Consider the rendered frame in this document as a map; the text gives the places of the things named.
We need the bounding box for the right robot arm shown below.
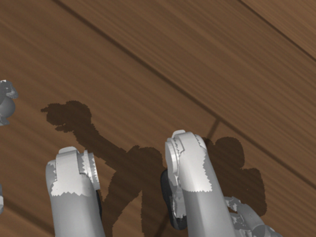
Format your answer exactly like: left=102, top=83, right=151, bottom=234
left=252, top=225, right=283, bottom=237

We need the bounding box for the right robot hand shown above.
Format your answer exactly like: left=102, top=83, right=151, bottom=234
left=224, top=197, right=265, bottom=237

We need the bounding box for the left robot hand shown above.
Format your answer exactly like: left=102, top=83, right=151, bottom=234
left=0, top=80, right=19, bottom=126

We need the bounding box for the ball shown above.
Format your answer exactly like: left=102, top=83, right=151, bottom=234
left=0, top=96, right=15, bottom=118

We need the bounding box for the right robot foot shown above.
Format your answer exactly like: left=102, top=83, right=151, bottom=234
left=160, top=169, right=187, bottom=230

